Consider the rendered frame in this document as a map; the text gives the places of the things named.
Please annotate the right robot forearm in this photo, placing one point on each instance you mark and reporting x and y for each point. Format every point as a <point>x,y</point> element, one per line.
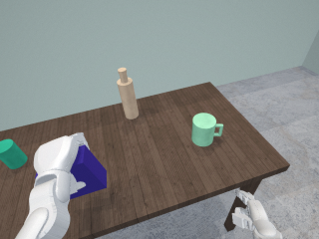
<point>263,229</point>

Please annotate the sponge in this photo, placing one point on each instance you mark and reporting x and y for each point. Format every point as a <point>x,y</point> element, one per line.
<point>86,168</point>

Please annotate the robot left hand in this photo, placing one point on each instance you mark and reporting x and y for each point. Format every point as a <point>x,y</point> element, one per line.
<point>60,154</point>

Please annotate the left robot forearm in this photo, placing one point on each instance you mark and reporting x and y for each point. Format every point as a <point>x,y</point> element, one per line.
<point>48,216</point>

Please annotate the table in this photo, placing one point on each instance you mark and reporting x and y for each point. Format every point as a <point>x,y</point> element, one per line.
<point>153,167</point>

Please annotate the robot right hand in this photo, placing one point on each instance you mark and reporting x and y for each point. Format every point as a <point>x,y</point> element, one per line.
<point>255,211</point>

